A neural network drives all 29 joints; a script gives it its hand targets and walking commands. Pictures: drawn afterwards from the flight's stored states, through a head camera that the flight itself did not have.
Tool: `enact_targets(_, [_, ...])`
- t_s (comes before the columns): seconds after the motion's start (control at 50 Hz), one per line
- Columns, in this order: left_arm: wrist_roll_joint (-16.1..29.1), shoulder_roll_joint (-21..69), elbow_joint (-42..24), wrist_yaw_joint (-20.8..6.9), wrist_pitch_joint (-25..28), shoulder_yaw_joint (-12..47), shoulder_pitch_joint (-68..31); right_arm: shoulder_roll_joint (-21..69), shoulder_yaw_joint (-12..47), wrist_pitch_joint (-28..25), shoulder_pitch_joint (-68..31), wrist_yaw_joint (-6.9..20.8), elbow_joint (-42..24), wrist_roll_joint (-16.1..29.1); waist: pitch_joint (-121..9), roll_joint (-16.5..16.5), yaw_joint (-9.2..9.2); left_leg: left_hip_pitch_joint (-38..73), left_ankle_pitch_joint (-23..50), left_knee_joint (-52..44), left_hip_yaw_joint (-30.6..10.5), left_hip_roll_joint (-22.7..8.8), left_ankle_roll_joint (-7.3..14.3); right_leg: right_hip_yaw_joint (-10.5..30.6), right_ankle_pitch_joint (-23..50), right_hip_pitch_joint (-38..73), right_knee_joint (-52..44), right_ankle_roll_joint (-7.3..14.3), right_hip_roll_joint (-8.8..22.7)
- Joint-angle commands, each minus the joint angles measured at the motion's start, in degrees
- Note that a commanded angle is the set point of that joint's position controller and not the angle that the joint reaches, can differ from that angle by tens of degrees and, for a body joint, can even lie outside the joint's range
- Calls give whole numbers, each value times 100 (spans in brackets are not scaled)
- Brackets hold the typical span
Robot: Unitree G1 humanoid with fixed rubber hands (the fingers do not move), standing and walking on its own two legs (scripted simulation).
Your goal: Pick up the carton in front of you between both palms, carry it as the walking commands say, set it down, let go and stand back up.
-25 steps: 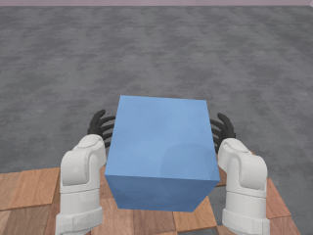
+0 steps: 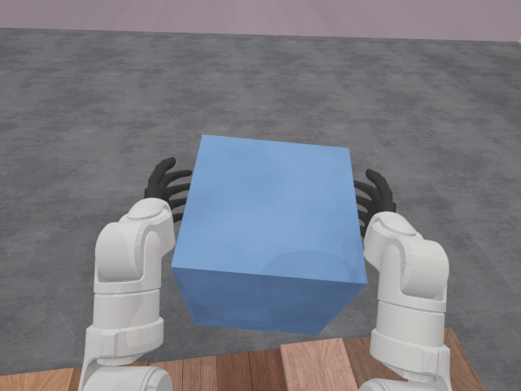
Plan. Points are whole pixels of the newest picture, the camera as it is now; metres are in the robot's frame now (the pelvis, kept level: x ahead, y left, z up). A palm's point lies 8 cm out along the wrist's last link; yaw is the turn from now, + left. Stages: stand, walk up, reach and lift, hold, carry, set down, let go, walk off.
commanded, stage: carry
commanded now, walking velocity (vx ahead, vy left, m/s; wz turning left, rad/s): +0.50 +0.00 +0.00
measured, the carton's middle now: (265, 244) +0.35 +0.00 +0.08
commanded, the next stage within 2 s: none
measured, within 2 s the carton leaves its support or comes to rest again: neither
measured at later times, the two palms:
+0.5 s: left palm (190, 131) +0.63 +0.17 +0.09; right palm (326, 138) +0.65 -0.13 +0.08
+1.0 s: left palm (201, 72) +0.97 +0.20 +0.07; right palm (302, 80) +0.95 -0.11 +0.07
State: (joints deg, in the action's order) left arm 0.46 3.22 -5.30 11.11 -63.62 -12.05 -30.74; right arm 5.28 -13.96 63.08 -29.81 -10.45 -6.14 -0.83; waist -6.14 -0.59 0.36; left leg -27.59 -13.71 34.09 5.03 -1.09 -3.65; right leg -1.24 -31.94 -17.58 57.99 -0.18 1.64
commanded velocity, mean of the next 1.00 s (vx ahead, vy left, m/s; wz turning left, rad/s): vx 0.50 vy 0.00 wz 0.00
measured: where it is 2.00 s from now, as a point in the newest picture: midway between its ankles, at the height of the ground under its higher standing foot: (241, 208)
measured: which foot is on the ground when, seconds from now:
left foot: down 0.00-0.48, up 0.50-0.90, down 0.92-1.00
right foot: up 0.00-0.44, down 0.46-0.90, up 0.92-1.00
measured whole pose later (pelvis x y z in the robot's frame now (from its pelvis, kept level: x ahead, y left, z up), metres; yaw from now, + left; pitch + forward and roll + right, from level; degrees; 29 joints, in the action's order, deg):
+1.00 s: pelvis +0.64 +0.05 -0.04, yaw -1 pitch +3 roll +0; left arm -1.0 5.1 -3.9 8.9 -59.2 -12.0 -23.0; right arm 7.2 -12.5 59.2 -23.4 -9.2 -3.8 -2.6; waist -4.1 -0.9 1.7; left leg -27.0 -10.2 33.6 8.0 2.0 6.3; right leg -1.5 -27.0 -16.3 65.5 2.4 -1.3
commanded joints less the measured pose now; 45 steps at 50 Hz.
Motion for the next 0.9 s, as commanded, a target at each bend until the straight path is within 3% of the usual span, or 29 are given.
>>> enact_targets(0.0, [1017, 3816, -614, 89, -147, 2878, -3262, 3302, 2931, 130, -2995, -52, -518, 1087, -2186, 1105, 422, 4219, 1875, -812, -3374, -1784, 1655, 134, 47, -3175, 1961, 190, -238])
enact_targets(0.02, [1012, 3980, -607, 75, -143, 2846, -3329, 3525, 3089, 131, -3274, 20, -705, 1260, -2030, 626, 394, 3816, 2071, -825, -3020, -1695, 1555, 151, 235, -3049, 1687, 212, -102])
enact_targets(0.04, [970, 4087, -578, 48, -123, 2818, -3365, 3720, 3234, 121, -3549, 102, -842, 1410, -2014, 464, 316, 3517, 1858, -915, -2806, -1654, 1477, 213, 380, -2864, 1312, 232, 20])
enact_targets(0.08, [872, 4253, -601, -1, -76, 2856, -3429, 4019, 3417, 68, -3898, 235, -1028, 1612, -2013, 634, 233, 3246, 1608, -1139, -2466, -1588, 1415, 138, 725, -2631, 848, 226, 70])
enact_targets(0.12, [835, 4309, -686, -26, -26, 2953, -3464, 4094, 3494, 31, -3919, 303, -1087, 1694, -2049, 785, 225, 3322, 1844, -1200, -2150, -1522, 1487, 69, 1030, -2756, 537, 204, 88])
enact_targets(0.18, [720, 4245, -660, -38, -24, 3018, -3215, 4064, 3506, 57, -3589, 319, -889, 1611, -1843, 644, 322, 3445, 2298, -1329, -1678, -1359, 1496, -127, 1636, -2793, -491, 164, 88])
enact_targets(0.26, [598, 4270, -421, -160, -105, 3053, -2792, 4148, 3518, 128, -3100, 366, -450, 1380, -1522, 629, 399, 3825, 3463, -1154, -1151, -1074, 1259, -401, 2687, -2715, -1558, 262, -24])
enact_targets(0.32, [520, 4360, -227, -277, -130, 3040, -2570, 4314, 3532, 125, -2967, 421, -186, 1232, -1135, 525, 447, 3775, 3598, -1290, -871, -895, 1037, -648, 3251, -2180, -2732, 349, -157])
enact_targets(0.36, [485, 4457, -181, -341, -98, 3061, -2510, 4471, 3560, 76, -2896, 460, -112, 1181, -1139, 730, 287, 3611, 4525, -1061, -624, -875, 832, -814, 3442, -1229, -3175, 491, -348])
enact_targets(0.38, [477, 4493, -168, -367, -65, 3085, -2447, 4559, 3587, 46, -2861, 476, -113, 1167, -1324, 895, 84, 3527, 5027, -668, -465, -879, 681, -914, 3494, -586, -3145, 547, -415])
enact_targets(0.4, [478, 4536, -120, -391, -12, 3096, -2340, 4655, 3625, 14, -2915, 489, -134, 1145, -1577, 860, -196, 3327, 5171, 110, -178, -787, 508, -1040, 3521, 276, -3368, 582, -517])
enact_targets(0.42, [482, 4615, -118, -418, 49, 3116, -2346, 4705, 3636, -27, -2931, 494, -115, 1080, -1909, 563, -463, 2752, 4286, 1231, 95, -557, 362, -911, 3465, 1405, -3476, 592, -370])
enact_targets(0.44, [453, 4611, -60, -445, 107, 3065, -2260, 4744, 3635, -59, -3070, 487, -95, 1012, -2195, -253, -567, 1536, 1741, 2485, 73, -226, 316, 182, 4053, 2563, -2862, 630, 491])
enact_targets(0.46, [416, 4435, 25, -414, 165, 2995, -2425, 4817, 3647, -70, -2933, 469, 77, 964, -2431, -1471, -358, -321, -1798, 4002, -200, 604, 215, 2540, 5460, 3794, -2674, 1679, 1853])
enact_targets(0.48, [571, 4555, 40, -412, 221, 3148, -2429, 4683, 3547, -123, -2821, 420, 150, 864, -2569, -1490, -548, -1381, -1932, 4996, -635, 558, 374, 3250, 4204, 4038, -3112, 2137, 2067])
enact_targets(0.5, [747, 4801, -70, -448, 303, 3324, -2547, 4725, 3470, -194, -2880, 364, 119, 775, -2302, -1101, -546, -1731, -1681, 4924, -790, 243, 534, 2890, 3858, 3655, -3258, 1935, 1784])
enact_targets(0.52, [953, 5017, -245, -507, 395, 3517, -2822, 4822, 3403, -280, -2898, 316, 117, 712, -2102, -457, -486, -1664, -1350, 4486, -746, 114, 567, 2417, 4043, 3137, -3315, 1656, 1593])
enact_targets(0.54, [1150, 5198, -379, -571, 486, 3688, -3108, 4901, 3347, -365, -2849, 282, 151, 618, -1996, -240, -380, -1525, -1171, 4051, -704, -4, 559, 2124, 4266, 2724, -3361, 1485, 1522])
enact_targets(0.58, [1391, 5358, -482, -660, 668, 3876, -3351, 4953, 3306, -528, -2665, 242, 216, 463, -2046, -292, -304, -1160, -944, 3449, -581, -100, 520, 1743, 4011, 2215, -3534, 1317, 1410])
enact_targets(0.6, [1423, 5363, -482, -685, 742, 3892, -3323, 4956, 3336, -603, -2592, 231, 215, 420, -2043, -403, -313, -1128, -887, 3158, -493, -128, 486, 1567, 4004, 2083, -3584, 1339, 1382])
enact_targets(0.66, [1387, 5216, -383, -697, 873, 3872, -3001, 4862, 3433, -764, -2435, 197, 167, 360, -1946, -561, -397, -1380, -419, 2206, -273, -153, 387, 1148, 4571, 2209, -3557, 1373, 1266])
enact_targets(0.72, [1283, 5006, -337, -645, 905, 3815, -2633, 4691, 3582, -810, -2370, 201, -48, 461, -1737, -607, -490, -1469, 616, 1277, -100, -102, 369, 687, 4950, 2386, -3463, 1199, 972])
enact_targets(0.78, [1162, 4726, -443, -549, 844, 3731, -2348, 4444, 3666, -746, -2330, 204, -337, 620, -1471, -609, -552, -970, 1320, 204, 186, 105, 459, 321, 5202, 2326, -3393, 1005, 758])
enact_targets(0.82, [1031, 4514, -444, -464, 753, 3635, -2151, 4224, 3637, -640, -2204, 196, -406, 658, -1322, -730, -540, -501, 1727, -394, 257, 153, 608, 200, 5326, 2303, -3365, 856, 789])
enact_targets(0.84, [960, 4413, -425, -423, 699, 3586, -2075, 4107, 3590, -583, -2145, 190, -410, 661, -1319, -817, -437, -152, 1737, -607, 275, 192, 698, 107, 5710, 2305, -3153, 769, 815])
enact_targets(0.86, [889, 4327, -409, -385, 644, 3550, -2027, 3986, 3523, -528, -2070, 182, -385, 658, -1473, -835, -202, 524, 1716, -787, 353, 266, 734, -18, 6069, 2217, -2692, 644, 814])
enact_targets(0.88, [818, 4272, -416, -348, 588, 3527, -2061, 3873, 3441, -478, -1952, 178, -329, 645, -1753, -599, 162, 1624, 1568, -1000, 518, 377, 693, -298, 5970, 1837, -1749, 483, 656])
